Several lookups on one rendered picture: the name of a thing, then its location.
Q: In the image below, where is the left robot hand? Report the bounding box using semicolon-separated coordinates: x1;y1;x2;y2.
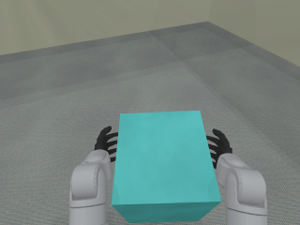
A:
94;126;118;162

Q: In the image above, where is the robot right forearm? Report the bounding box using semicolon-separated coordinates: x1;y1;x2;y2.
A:
216;153;268;225

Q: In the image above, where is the right robot hand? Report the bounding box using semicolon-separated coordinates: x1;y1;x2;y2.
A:
206;128;233;169

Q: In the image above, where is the robot left forearm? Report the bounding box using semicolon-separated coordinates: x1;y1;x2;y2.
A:
68;149;113;225

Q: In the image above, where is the carton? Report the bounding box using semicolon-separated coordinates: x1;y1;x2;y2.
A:
112;111;222;223

